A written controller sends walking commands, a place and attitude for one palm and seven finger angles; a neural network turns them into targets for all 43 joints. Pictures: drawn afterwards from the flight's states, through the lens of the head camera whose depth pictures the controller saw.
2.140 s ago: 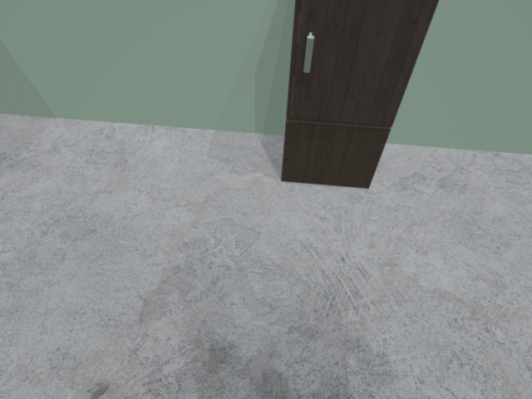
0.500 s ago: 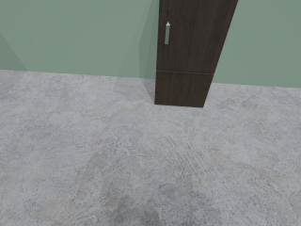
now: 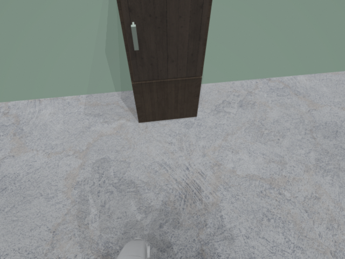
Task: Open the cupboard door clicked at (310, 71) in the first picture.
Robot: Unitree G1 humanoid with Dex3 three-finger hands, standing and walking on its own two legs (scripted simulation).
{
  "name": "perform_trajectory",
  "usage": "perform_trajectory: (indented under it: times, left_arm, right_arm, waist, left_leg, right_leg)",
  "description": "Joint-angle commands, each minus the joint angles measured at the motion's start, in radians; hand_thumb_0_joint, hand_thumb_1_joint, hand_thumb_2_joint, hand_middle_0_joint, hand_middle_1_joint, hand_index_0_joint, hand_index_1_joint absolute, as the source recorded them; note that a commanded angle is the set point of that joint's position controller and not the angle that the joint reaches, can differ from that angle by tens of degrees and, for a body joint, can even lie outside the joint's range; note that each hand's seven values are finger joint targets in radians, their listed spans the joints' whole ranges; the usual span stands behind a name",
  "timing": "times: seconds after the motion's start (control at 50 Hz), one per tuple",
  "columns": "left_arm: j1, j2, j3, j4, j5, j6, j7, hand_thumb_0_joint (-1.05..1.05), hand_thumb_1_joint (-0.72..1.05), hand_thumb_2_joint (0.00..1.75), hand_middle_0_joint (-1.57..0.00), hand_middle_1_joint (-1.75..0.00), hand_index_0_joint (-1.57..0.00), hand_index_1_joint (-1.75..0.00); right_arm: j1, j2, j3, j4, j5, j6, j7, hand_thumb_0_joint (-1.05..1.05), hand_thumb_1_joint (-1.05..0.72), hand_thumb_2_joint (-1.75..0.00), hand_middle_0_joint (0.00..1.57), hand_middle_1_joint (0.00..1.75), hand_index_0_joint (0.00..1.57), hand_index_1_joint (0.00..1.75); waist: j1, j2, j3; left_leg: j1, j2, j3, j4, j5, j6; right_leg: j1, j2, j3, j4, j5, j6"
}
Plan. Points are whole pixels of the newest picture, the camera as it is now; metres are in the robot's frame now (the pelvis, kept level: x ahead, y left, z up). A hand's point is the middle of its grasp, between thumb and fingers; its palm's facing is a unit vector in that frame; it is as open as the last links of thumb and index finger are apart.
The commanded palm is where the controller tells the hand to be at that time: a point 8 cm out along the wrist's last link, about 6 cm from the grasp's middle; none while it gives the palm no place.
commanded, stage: walk to a spot facing it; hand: left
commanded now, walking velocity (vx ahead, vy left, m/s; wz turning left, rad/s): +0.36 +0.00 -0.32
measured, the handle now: (134, 36) +1.13 +0.31 -0.05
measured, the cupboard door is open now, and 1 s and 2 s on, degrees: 0 0 0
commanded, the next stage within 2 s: turn to face it in 0.76 s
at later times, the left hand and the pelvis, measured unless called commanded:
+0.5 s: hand (101, 190) +0.33 +0.27 -0.17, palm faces -0.19 -0.96 -0.19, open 7.4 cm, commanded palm none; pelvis +0.20 +0.08 +0.00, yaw -15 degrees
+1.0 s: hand (148, 148) +0.51 +0.14 -0.18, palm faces -0.47 -0.86 -0.22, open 7.3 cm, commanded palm none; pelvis +0.34 +0.03 -0.02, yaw -28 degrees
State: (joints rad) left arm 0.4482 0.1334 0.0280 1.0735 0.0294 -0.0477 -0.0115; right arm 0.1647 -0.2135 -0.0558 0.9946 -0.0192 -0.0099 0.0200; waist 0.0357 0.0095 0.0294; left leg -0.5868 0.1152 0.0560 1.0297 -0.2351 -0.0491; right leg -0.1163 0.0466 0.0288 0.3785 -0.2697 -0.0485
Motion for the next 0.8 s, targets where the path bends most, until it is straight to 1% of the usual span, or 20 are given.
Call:
perform_trajectory:
  times: [0.0, 0.08, 0.12, 0.14, 0.16, 0.18, 0.2, 0.22, 0.26, 0.3, 0.34, 0.48, 0.6, 0.64, 0.68, 0.7, 0.72, 0.74, 0.76, 0.78]
  left_arm:
    - [0.05, 0.191, 0.046, -0.039, -0.002, -0.031, 0.028, 0.0, 0.9, 0.9, -0.2, -0.3, -0.2, -0.3]
    - [0.027, 0.205, 0.053, -0.04, 0.002, -0.021, 0.032, 0.0, 0.9, 0.9, -0.2, -0.3, -0.2, -0.3]
    - [-0.006, 0.214, 0.06, -0.047, -0.002, -0.017, 0.03, 0.0, 0.9, 0.9, -0.2, -0.3, -0.2, -0.3]
    - [-0.025, 0.211, 0.064, -0.049, -0.005, -0.016, 0.028, 0.0, 0.9, 0.9, -0.2, -0.3, -0.2, -0.3]
    - [-0.025, 0.183, 0.063, -0.057, -0.011, -0.016, 0.025, 0.0, 0.9, 0.9, -0.2, -0.3, -0.2, -0.3]
    - [0.026, 0.124, 0.06, -0.072, -0.024, -0.01, 0.013, 0.0, 0.9, 0.9, -0.2, -0.3, -0.2, -0.3]
    - [-0.009, 0.121, 0.055, -0.098, -0.018, -0.017, 0.012, 0.0, 0.9, 0.9, -0.2, -0.3, -0.2, -0.3]
    - [-0.066, 0.147, 0.06, -0.106, -0.011, -0.013, 0.012, 0.0, 0.9, 0.9, -0.2, -0.3, -0.2, -0.3]
    - [-0.138, 0.129, 0.064, -0.109, -0.001, 0.001, -0.006, 0.0, 0.9, 0.9, -0.2, -0.3, -0.2, -0.3]
    - [-0.117, 0.1, 0.066, -0.104, 0.006, 0.031, -0.018, 0.0, 0.9, 0.9, -0.2, -0.3, -0.2, -0.3]
    - [-0.101, 0.079, 0.067, -0.107, 0.006, 0.052, -0.023, 0.0, 0.9, 0.9, -0.2, -0.3, -0.2, -0.3]
    - [-0.263, 0.084, 0.062, -0.178, 0.012, 0.074, -0.039, 0.0, 0.9, 0.9, -0.2, -0.3, -0.2, -0.3]
    - [-0.419, 0.072, 0.043, -0.228, -0.001, 0.064, -0.035, 0.0, 0.9, 0.9, -0.2, -0.3, -0.2, -0.3]
    - [-0.385, 0.093, 0.047, -0.225, -0.001, 0.057, -0.029, 0.0, 0.9, 0.9, -0.2, -0.3, -0.2, -0.3]
    - [-0.268, 0.125, 0.057, -0.195, 0.004, 0.046, -0.026, 0.0, 0.9, 0.9, -0.2, -0.3, -0.2, -0.3]
    - [-0.157, 0.163, 0.068, -0.166, 0.006, 0.033, -0.022, 0.0, 0.9, 0.9, -0.2, -0.3, -0.2, -0.3]
    - [-0.059, 0.264, 0.09, -0.139, 0.009, 0.017, -0.013, 0.0, 0.9, 0.9, -0.2, -0.3, -0.2, -0.3]
    - [0.014, 0.36, 0.11, -0.127, -0.011, 0.01, 0.005, 0.0, 0.9, 0.9, -0.2, -0.3, -0.2, -0.3]
    - [0.01, 0.371, 0.112, -0.136, -0.031, 0.022, 0.024, 0.0, 0.9, 0.9, -0.2, -0.3, -0.2, -0.3]
    - [-0.072, 0.335, 0.1, -0.147, -0.032, 0.034, 0.03, 0.0, 0.9, 0.9, -0.2, -0.3, -0.2, -0.3]
  right_arm:
    - [-0.115, -0.042, -0.008, -0.109, -0.001, -0.033, 0.004, 0.0, -0.9, -0.9, 0.2, 0.3, 0.2, 0.3]
    - [-0.142, -0.032, -0.005, -0.128, 0.005, -0.049, 0.006, 0.0, -0.9, -0.9, 0.2, 0.3, 0.2, 0.3]
    - [-0.066, -0.047, -0.011, -0.106, 0.005, -0.057, -0.002, 0.0, -0.9, -0.9, 0.2, 0.3, 0.2, 0.3]
    - [0.039, -0.073, -0.018, -0.071, 0.002, -0.063, -0.012, 0.0, -0.9, -0.9, 0.2, 0.3, 0.2, 0.3]
    - [0.192, -0.133, -0.032, -0.026, -0.003, -0.069, -0.028, 0.0, -0.9, -0.9, 0.2, 0.3, 0.2, 0.3]
    - [0.326, -0.26, -0.062, 0.002, -0.02, -0.075, -0.037, 0.0, -0.9, -0.9, 0.2, 0.3, 0.2, 0.3]
    - [0.36, -0.27, -0.056, 0.008, -0.011, -0.064, -0.038, 0.0, -0.9, -0.9, 0.2, 0.3, 0.2, 0.3]
    - [0.281, -0.216, -0.043, -0.006, -0.01, -0.062, -0.039, 0.0, -0.9, -0.9, 0.2, 0.3, 0.2, 0.3]
    - [0.166, -0.111, -0.018, -0.032, -0.007, -0.073, -0.041, 0.0, -0.9, -0.9, 0.2, 0.3, 0.2, 0.3]
    - [0.136, -0.054, 0.0, -0.025, -0.006, -0.083, -0.042, 0.0, -0.9, -0.9, 0.2, 0.3, 0.2, 0.3]
    - [0.137, -0.042, -0.001, -0.017, -0.001, -0.091, -0.046, 0.0, -0.9, -0.9, 0.2, 0.3, 0.2, 0.3]
    - [0.235, -0.063, -0.005, 0.01, 0.003, -0.095, -0.049, 0.0, -0.9, -0.9, 0.2, 0.3, 0.2, 0.3]
    - [0.302, -0.099, -0.012, 0.038, -0.009, -0.066, -0.051, 0.0, -0.9, -0.9, 0.2, 0.3, 0.2, 0.3]
    - [0.301, -0.118, -0.022, 0.037, -0.007, -0.056, -0.049, 0.0, -0.9, -0.9, 0.2, 0.3, 0.2, 0.3]
    - [0.254, -0.149, -0.032, 0.013, 0.0, -0.05, -0.048, 0.0, -0.9, -0.9, 0.2, 0.3, 0.2, 0.3]
    - [0.239, -0.156, -0.033, -0.002, 0.005, -0.047, -0.044, 0.0, -0.9, -0.9, 0.2, 0.3, 0.2, 0.3]
    - [0.264, -0.125, -0.026, -0.02, 0.02, -0.04, -0.032, 0.0, -0.9, -0.9, 0.2, 0.3, 0.2, 0.3]
    - [0.28, -0.054, -0.014, -0.06, 0.026, -0.041, -0.036, 0.0, -0.9, -0.9, 0.2, 0.3, 0.2, 0.3]
    - [0.197, -0.079, -0.014, -0.084, 0.028, -0.033, -0.053, 0.0, -0.9, -0.9, 0.2, 0.3, 0.2, 0.3]
    - [0.142, -0.053, -0.017, -0.098, 0.026, -0.024, -0.052, 0.0, -0.9, -0.9, 0.2, 0.3, 0.2, 0.3]
  waist:
    - [0.008, -0.115, 0.049]
    - [0.017, -0.151, 0.054]
    - [-0.021, -0.151, 0.031]
    - [-0.069, -0.117, -0.008]
    - [-0.126, -0.02, -0.092]
    - [-0.151, 0.266, -0.225]
    - [-0.146, 0.306, -0.224]
    - [-0.126, 0.192, -0.123]
    - [-0.076, 0.11, 0.013]
    - [-0.026, 0.102, 0.064]
    - [-0.002, 0.118, 0.053]
    - [-0.03, 0.073, 0.075]
    - [-0.087, 0.108, 0.096]
    - [-0.072, 0.121, 0.046]
    - [-0.008, 0.143, -0.034]
    - [0.049, 0.121, -0.106]
    - [0.089, -0.054, -0.218]
    - [0.083, -0.253, -0.351]
    - [0.096, -0.154, -0.365]
    - [0.061, -0.045, -0.186]
  left_leg:
    - [-0.087, 0.005, 0.004, -0.134, 0.043, -0.01]
    - [0.075, -0.027, 0.025, -0.331, 0.006, 0.011]
    - [0.232, -0.061, 0.049, -0.436, 0.025, 0.022]
    - [0.393, -0.077, 0.06, -0.508, 0.059, 0.03]
    - [0.637, -0.01, -0.008, -0.547, 0.06, 0.047]
    - [0.846, 0.295, -0.389, -0.615, 0.025, 0.134]
    - [0.811, 0.413, -0.561, -0.754, -0.028, 0.188]
    - [0.692, 0.405, -0.507, -0.793, -0.097, 0.195]
    - [0.485, 0.335, -0.32, -0.806, -0.023, 0.168]
    - [0.359, 0.256, -0.127, -0.822, 0.048, 0.118]
    - [0.337, 0.223, -0.022, -0.832, 0.074, 0.108]
    - [0.528, 0.222, 0.109, -0.832, 0.269, 0.139]
    - [0.616, 0.228, 0.231, -0.71, 0.631, 0.15]
    - [0.647, 0.241, 0.252, -0.608, 0.793, 0.143]
    - [0.637, 0.233, 0.289, -0.422, 0.878, 0.118]
    - [0.566, 0.212, 0.295, -0.237, 0.81, 0.083]
    - [0.297, 0.159, 0.291, 0.05, 0.405, 0.029]
    - [0.005, -0.03, 0.204, 0.416, -0.403, -0.034]
    - [0.001, -0.007, 0.016, 0.452, -0.408, -0.014]
    - [-0.037, 0.034, -0.001, 0.434, -0.334, -0.012]
  right_leg:
    - [0.045, -0.25, 0.232, -0.162, 0.206, -0.139]
    - [0.01, -0.249, 0.22, -0.108, 0.275, -0.116]
    - [-0.027, -0.224, 0.202, -0.033, 0.335, -0.097]
    - [-0.082, -0.181, 0.166, 0.082, 0.372, -0.076]
    - [-0.191, -0.133, 0.134, 0.288, 0.342, -0.047]
    - [-0.402, 0.0, -0.005, 0.626, -0.078, 0.009]
    - [-0.501, 0.006, 0.014, 0.846, -0.305, 0.014]
    - [-0.534, -0.064, 0.047, 0.93, -0.24, 0.01]
    - [-0.544, -0.133, 0.019, 0.97, -0.101, 0.027]
    - [-0.476, -0.147, -0.001, 0.923, -0.02, 0.038]
    - [-0.472, -0.152, -0.013, 0.916, 0.054, 0.048]
    - [-0.661, -0.171, -0.06, 0.753, 0.173, 0.079]
    - [-0.531, -0.111, -0.172, 0.386, 0.091, 0.055]
    - [-0.444, -0.071, -0.198, 0.333, 0.051, 0.03]
    - [-0.274, -0.033, -0.214, 0.261, 0.071, 0.006]
    - [-0.084, -0.021, -0.219, 0.173, 0.145, -0.004]
    - [0.242, -0.186, -0.034, 0.151, 0.462, -0.072]
    - [0.434, -0.486, 0.441, 0.16, 1.011, -0.226]
    - [0.375, -0.494, 0.405, 0.109, 1.05, -0.283]
    - [0.25, -0.451, 0.291, 0.094, 0.973, -0.263]
